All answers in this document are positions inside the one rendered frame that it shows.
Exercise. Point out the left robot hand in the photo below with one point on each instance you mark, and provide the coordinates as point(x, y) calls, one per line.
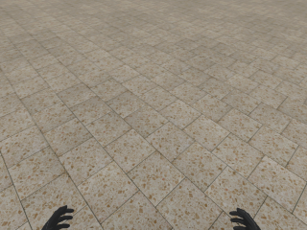
point(57, 217)

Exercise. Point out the right robot hand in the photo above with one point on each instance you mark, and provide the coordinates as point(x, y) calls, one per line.
point(244, 219)

